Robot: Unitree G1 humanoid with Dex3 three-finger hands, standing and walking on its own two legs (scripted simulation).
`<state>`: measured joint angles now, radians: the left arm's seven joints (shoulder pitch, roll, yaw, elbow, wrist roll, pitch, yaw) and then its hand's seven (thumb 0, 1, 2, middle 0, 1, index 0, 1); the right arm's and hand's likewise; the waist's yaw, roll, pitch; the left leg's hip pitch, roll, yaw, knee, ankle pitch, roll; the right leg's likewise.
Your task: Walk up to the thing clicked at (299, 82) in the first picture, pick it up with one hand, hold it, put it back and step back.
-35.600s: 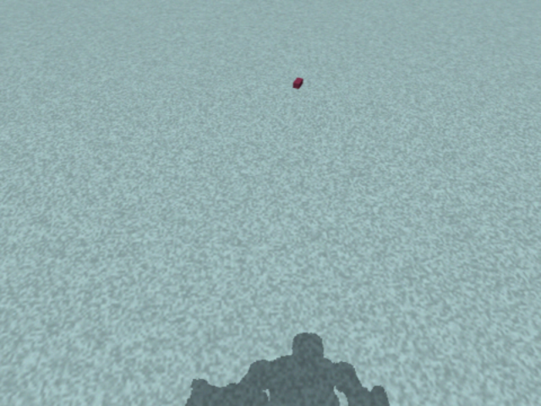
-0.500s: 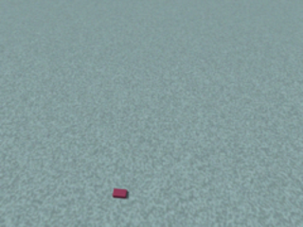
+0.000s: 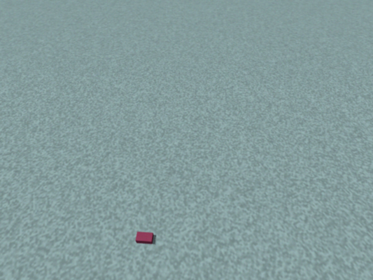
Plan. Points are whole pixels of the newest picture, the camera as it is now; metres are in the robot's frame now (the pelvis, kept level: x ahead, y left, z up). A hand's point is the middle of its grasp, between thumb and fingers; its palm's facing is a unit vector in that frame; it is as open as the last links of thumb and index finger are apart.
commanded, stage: stand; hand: left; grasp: from above
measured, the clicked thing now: (144, 237) +0.46 +0.23 -0.76
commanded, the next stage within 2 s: step back in 1.24 s
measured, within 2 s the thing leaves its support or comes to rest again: neither
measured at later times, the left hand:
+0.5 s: hand out of the picture +0.08 +0.24 -0.16, palm faces +0.02 -0.94 -0.34, open 7.3 cm
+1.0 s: hand out of the picture +0.08 +0.24 -0.15, palm faces +0.01 -0.94 -0.34, open 7.3 cm
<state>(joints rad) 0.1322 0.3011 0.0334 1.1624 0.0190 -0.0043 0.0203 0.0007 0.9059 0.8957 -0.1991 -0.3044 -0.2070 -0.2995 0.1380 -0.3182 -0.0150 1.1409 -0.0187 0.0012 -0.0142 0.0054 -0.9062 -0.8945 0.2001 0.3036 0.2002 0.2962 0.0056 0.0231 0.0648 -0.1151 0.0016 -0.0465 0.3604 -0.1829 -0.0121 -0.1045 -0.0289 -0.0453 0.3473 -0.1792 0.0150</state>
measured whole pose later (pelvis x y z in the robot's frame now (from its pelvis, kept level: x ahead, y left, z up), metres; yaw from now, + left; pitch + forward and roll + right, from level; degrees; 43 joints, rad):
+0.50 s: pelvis +0.01 -0.01 +0.00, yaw +0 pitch -3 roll +0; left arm 0.10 0.31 0.04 1.16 0.01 -0.01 0.01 0.00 0.91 0.90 -0.20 -0.30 -0.21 -0.30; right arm 0.11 -0.33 -0.01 1.14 -0.02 0.00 -0.01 0.00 -0.91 -0.89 0.20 0.30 0.20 0.30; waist 0.00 0.02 0.06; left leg -0.11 0.01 -0.04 0.34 -0.18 -0.02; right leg -0.09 -0.02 -0.04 0.32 -0.18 0.01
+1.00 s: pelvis +0.01 +0.00 +0.00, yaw +0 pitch -3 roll +0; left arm 0.11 0.32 0.03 1.15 0.01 -0.01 0.01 0.00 0.91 0.90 -0.20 -0.30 -0.21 -0.30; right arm 0.12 -0.34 0.00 1.14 -0.01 -0.01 -0.01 0.01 -0.91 -0.89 0.20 0.30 0.20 0.30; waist 0.00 0.02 0.06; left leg -0.10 0.01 -0.04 0.33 -0.18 -0.02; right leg -0.09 -0.02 -0.04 0.32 -0.18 0.01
